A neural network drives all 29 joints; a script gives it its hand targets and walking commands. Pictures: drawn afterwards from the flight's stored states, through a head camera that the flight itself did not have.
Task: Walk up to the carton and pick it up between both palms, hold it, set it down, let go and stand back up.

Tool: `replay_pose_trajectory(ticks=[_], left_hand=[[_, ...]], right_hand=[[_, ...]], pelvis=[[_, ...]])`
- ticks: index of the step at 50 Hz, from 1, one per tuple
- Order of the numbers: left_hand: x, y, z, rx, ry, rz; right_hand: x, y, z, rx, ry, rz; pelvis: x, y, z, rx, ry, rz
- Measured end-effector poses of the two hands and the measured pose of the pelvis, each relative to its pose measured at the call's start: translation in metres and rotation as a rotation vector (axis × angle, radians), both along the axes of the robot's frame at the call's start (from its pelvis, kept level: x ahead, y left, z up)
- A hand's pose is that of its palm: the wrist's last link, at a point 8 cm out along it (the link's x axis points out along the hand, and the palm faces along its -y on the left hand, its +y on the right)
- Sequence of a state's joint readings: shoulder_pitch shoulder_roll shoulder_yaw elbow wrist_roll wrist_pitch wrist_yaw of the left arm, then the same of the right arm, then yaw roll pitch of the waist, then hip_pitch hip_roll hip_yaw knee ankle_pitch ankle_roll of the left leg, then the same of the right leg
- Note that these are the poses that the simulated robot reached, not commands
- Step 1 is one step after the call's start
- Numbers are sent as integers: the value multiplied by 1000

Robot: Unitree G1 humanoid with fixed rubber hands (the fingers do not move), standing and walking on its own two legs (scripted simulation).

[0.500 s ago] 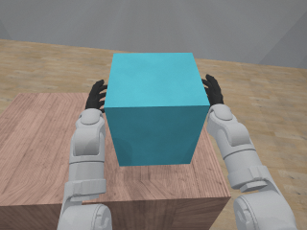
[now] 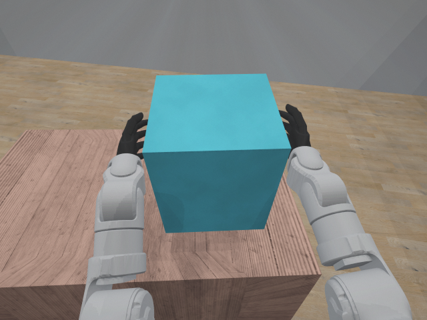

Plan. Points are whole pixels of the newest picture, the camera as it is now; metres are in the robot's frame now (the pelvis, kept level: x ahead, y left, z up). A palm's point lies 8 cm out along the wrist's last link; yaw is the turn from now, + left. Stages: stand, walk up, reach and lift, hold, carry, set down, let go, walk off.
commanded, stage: hold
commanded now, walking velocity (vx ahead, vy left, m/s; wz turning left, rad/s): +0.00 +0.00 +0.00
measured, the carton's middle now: (213, 157) +0.40 +0.00 +0.13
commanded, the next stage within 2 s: none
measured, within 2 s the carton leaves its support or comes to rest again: neither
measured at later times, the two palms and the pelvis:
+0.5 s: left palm (130, 156) +0.36 +0.15 +0.18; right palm (298, 147) +0.35 -0.15 +0.19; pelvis +0.00 +0.00 +0.00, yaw +0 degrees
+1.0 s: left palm (129, 156) +0.36 +0.15 +0.18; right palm (297, 148) +0.35 -0.15 +0.19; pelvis +0.00 +0.00 +0.00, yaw +0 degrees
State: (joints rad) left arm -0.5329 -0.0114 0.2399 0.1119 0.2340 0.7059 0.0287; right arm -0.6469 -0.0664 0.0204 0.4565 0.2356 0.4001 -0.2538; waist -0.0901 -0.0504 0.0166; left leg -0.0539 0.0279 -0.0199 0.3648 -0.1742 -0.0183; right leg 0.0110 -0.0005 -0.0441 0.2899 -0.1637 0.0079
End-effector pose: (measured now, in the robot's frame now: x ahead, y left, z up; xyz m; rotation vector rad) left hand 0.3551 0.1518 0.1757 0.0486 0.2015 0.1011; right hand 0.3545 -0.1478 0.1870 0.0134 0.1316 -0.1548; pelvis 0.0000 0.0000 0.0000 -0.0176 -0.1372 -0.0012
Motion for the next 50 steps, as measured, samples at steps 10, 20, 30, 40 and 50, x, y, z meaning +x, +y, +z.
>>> replay_pose_trajectory(ticks=[10,20,30,40,50], left_hand=[[1,-1,3,6,-1,-6],[1,-1,2,4,5,-3],[0,-1,0,1,4,0],[0,-1,3,2,-2,-1],[0,1,0,2,6,-3]], right_hand=[[-1,-1,2,3,-1,-6],[0,-1,1,2,4,-3],[0,-1,1,-1,2,1],[-1,-1,3,-2,-4,-1],[0,1,0,1,4,-2]], pelvis=[[-1,2,0,0,-3,-3],[-2,2,0,0,0,-3],[-2,-1,0,0,0,-1],[-2,-1,0,1,-4,1],[-3,1,0,0,2,-3]])
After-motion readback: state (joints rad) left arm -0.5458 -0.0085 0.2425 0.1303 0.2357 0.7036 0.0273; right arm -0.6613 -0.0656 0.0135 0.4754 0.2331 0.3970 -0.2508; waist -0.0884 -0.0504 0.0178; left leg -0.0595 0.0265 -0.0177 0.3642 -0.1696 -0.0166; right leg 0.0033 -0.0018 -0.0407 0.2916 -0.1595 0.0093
